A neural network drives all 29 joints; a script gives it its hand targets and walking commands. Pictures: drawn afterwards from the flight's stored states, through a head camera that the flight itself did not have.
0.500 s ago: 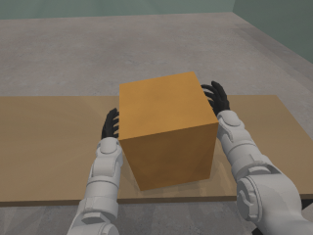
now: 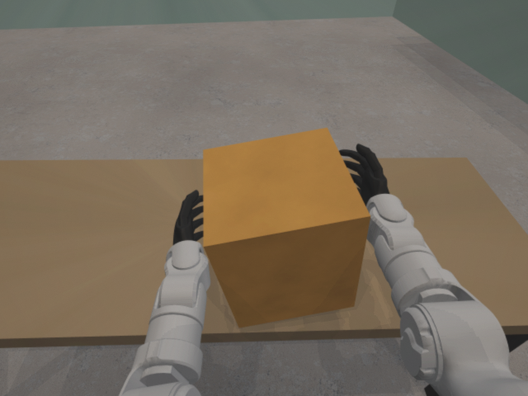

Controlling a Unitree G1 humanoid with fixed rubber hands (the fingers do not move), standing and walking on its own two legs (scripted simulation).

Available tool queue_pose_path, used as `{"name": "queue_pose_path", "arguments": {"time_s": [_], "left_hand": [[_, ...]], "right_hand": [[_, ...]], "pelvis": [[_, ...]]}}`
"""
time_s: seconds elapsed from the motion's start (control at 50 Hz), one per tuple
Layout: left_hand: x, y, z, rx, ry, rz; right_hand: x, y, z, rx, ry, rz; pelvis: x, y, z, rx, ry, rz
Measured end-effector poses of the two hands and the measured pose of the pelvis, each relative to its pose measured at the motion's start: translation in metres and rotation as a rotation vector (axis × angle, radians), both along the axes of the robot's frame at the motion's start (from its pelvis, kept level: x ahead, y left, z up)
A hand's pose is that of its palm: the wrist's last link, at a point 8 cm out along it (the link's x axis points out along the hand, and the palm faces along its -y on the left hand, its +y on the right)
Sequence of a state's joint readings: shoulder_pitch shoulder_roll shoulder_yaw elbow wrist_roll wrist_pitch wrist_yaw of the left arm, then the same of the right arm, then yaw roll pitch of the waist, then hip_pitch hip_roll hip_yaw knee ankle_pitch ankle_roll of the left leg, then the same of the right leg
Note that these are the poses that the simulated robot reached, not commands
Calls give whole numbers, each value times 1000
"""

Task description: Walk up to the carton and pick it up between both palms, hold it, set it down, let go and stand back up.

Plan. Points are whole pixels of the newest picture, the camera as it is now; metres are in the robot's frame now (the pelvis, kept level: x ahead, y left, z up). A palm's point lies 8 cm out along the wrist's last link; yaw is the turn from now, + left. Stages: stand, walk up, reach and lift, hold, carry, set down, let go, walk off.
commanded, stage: set down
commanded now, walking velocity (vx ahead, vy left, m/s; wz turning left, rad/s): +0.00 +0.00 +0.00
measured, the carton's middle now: (281, 231) +0.40 +0.00 +0.05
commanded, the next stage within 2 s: none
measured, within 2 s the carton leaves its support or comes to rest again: rests again in 1.56 s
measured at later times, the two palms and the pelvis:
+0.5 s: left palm (190, 248) +0.35 +0.15 +0.05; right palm (370, 202) +0.41 -0.14 +0.11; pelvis +0.00 +0.00 +0.00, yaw +0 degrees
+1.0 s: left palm (190, 251) +0.35 +0.15 +0.05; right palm (368, 206) +0.42 -0.14 +0.10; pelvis +0.01 +0.00 +0.00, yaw +0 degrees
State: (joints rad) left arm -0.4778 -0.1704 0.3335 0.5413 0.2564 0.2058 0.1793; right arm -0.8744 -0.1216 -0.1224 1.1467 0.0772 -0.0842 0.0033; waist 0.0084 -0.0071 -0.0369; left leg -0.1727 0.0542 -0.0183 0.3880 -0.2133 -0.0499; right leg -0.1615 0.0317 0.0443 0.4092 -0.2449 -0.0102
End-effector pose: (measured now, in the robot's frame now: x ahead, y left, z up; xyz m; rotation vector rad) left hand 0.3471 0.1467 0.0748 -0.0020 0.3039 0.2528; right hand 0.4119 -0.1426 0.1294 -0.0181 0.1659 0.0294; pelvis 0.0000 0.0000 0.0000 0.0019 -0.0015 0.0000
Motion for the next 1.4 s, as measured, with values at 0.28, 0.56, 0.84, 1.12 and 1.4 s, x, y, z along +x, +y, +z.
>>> {"name": "queue_pose_path", "arguments": {"time_s": [0.28,0.56,0.84,1.12,1.4], "left_hand": [[-1,-2,-10,-6,10,3],[1,-1,-23,-5,20,10],[1,-1,-27,-13,10,17],[0,-1,-28,-20,1,22],[0,-2,-29,-18,-14,21]], "right_hand": [[0,-2,-11,-20,8,5],[4,-1,-25,-24,17,14],[4,-1,-31,-27,8,16],[4,-2,-31,-33,4,21],[3,-3,-32,-31,3,17]], "pelvis": [[1,0,0,0,9,0],[4,0,0,0,38,0],[5,0,0,0,49,0],[5,0,0,0,49,-1],[5,0,0,0,50,-1]]}}
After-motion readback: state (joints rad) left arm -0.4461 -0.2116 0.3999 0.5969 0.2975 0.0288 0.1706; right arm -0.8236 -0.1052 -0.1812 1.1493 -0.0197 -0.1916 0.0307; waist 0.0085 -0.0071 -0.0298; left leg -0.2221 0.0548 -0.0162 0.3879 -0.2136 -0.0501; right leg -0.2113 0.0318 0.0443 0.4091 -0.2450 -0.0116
